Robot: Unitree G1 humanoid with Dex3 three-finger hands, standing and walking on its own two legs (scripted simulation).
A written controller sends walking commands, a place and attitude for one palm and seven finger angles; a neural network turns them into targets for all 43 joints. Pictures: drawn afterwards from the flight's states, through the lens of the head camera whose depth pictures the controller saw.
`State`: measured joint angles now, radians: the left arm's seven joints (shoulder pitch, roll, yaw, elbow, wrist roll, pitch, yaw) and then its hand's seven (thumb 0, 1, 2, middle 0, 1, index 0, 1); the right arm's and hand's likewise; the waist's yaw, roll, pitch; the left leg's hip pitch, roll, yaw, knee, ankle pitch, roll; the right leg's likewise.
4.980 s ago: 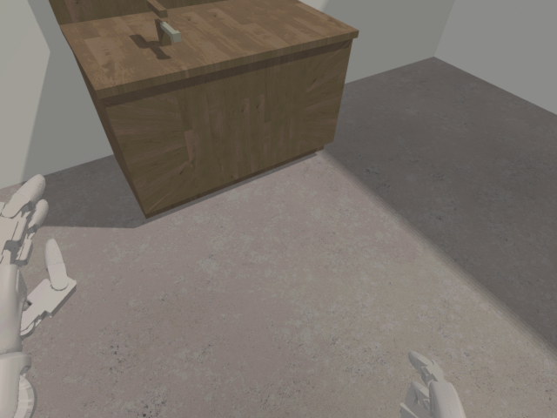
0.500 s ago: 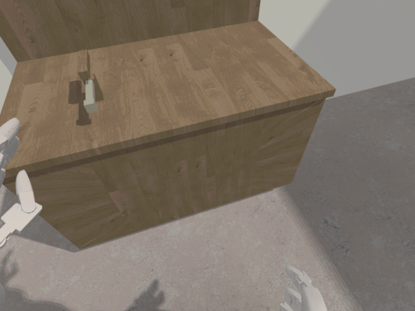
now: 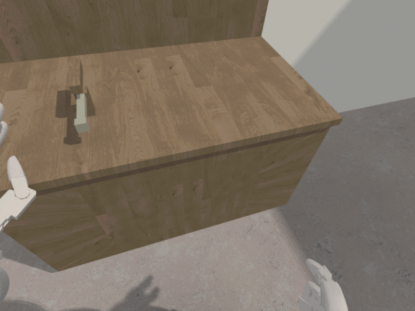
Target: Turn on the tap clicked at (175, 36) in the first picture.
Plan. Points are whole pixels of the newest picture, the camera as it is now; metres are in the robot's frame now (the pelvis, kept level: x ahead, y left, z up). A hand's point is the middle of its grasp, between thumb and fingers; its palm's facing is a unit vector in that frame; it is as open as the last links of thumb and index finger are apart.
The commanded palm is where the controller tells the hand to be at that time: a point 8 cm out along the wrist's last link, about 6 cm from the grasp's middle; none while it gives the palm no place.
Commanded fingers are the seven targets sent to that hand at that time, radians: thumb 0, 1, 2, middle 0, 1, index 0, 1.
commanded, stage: take the last steps up to it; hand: left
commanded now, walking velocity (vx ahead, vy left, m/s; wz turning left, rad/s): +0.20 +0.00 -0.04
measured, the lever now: (81, 125) +0.53 +0.35 +0.02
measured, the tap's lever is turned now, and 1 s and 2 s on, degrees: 0 0 0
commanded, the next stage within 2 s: come to a stop and stand still in 0.40 s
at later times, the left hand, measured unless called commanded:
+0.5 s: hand (90, 165) +0.29 +0.20 +0.17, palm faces +0.37 -0.83 -0.43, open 7.5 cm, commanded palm +0.23 +0.25 +0.18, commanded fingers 0.00 0.90 0.90 -0.20 -0.30 -0.20 -0.30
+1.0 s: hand (68, 138) +0.30 +0.22 +0.21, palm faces +0.48 -0.72 -0.50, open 7.5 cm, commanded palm +0.20 +0.22 +0.18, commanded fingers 0.00 0.90 0.90 -0.20 -0.30 -0.20 -0.30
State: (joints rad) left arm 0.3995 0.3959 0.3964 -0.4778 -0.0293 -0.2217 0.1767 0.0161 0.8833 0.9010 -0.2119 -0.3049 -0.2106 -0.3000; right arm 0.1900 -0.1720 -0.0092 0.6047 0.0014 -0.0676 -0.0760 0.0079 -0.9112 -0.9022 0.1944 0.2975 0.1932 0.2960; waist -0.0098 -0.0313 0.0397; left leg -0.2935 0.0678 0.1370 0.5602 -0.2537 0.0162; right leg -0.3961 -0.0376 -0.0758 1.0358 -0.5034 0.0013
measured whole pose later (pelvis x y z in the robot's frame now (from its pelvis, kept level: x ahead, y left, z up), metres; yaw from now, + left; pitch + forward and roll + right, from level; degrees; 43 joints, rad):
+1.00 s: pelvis +0.04 -0.06 +0.00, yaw -1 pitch -3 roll -1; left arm 0.10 0.53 0.46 -0.32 -0.01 -0.19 0.07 0.02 0.88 0.90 -0.22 -0.31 -0.22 -0.30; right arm 0.16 -0.15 0.04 0.63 -0.02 -0.14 -0.02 0.01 -0.90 -0.90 0.20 0.30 0.20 0.30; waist 0.09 0.03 0.14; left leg -0.33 0.09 0.06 0.58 -0.19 -0.01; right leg -0.27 0.04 -0.09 0.57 -0.24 -0.06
